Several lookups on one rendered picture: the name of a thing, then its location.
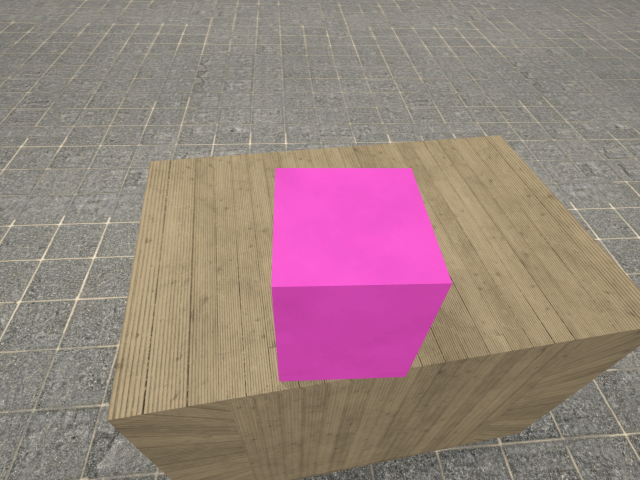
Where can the pedestal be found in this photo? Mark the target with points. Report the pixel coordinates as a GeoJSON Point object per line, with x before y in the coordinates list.
{"type": "Point", "coordinates": [536, 310]}

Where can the carton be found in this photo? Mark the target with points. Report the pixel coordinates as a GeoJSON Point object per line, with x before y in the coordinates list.
{"type": "Point", "coordinates": [358, 276]}

